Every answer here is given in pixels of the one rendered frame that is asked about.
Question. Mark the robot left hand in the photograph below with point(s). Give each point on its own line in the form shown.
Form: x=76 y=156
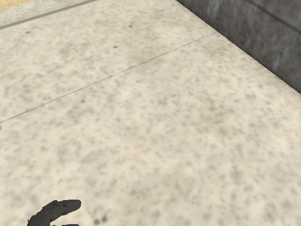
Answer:
x=53 y=210

